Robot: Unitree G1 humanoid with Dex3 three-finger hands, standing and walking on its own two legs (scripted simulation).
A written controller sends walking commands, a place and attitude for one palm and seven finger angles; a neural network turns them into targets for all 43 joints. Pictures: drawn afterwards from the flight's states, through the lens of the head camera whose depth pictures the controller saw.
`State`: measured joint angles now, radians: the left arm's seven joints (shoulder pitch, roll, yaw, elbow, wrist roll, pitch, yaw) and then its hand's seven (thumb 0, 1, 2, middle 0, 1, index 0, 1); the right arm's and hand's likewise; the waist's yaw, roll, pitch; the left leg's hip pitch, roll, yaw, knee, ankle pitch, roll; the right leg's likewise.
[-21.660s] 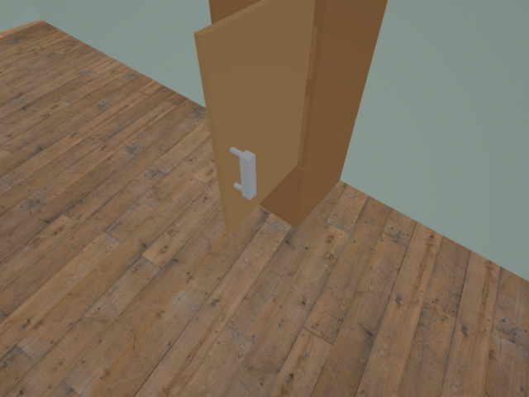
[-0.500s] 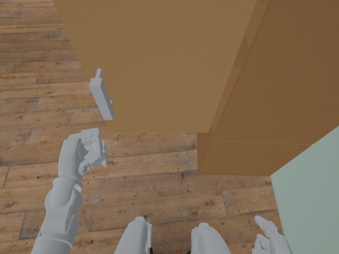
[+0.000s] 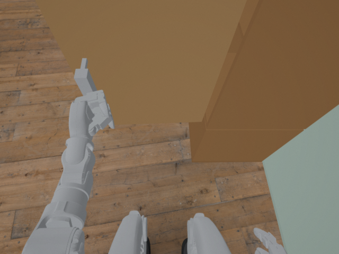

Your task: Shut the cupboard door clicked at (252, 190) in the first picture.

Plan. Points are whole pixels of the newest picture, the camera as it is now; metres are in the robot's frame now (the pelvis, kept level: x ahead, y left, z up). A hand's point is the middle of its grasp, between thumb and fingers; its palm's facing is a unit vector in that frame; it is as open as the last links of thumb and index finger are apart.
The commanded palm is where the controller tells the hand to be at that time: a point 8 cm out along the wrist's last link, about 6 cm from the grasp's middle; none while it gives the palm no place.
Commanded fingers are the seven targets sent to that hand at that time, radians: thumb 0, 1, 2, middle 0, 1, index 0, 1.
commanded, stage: bring the fist close to the handle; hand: left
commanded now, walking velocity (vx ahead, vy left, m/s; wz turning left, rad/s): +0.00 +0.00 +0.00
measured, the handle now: (91, 86) +0.51 +0.20 +0.03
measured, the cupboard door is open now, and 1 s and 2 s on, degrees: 93 86 72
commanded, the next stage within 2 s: push the door shut along its arc in 0.30 s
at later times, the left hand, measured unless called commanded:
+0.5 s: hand (111, 120) +0.42 +0.14 +0.03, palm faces +0.03 -1.00 -0.03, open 3.1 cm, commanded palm +0.40 +0.19 +0.03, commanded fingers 0.00 0.90 0.90 -1.30 -1.50 -1.30 -1.50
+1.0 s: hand (111, 96) +0.48 +0.15 +0.04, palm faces -0.09 -0.99 -0.06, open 3.1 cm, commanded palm +0.47 +0.18 +0.03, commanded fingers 0.00 0.90 0.90 -1.30 -1.50 -1.30 -1.50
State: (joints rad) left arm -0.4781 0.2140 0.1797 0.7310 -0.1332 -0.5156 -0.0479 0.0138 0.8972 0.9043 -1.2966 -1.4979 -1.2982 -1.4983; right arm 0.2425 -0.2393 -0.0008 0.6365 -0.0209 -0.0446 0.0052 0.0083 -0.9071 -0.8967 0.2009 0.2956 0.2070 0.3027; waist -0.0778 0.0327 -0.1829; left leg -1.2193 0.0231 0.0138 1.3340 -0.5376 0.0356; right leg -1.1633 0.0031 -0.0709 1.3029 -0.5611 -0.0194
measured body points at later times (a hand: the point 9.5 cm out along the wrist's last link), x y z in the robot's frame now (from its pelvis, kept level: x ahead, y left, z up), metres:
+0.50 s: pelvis +0.00 -0.01 +0.00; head +0.11 +0.01 +0.44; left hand +0.41 +0.20 +0.03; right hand +0.11 -0.27 -0.11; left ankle +0.04 +0.10 -0.61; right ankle +0.03 -0.11 -0.61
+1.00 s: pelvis -0.01 -0.01 -0.01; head +0.13 +0.01 +0.42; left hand +0.47 +0.20 +0.04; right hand +0.04 -0.28 -0.13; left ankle +0.04 +0.10 -0.61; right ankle +0.03 -0.11 -0.61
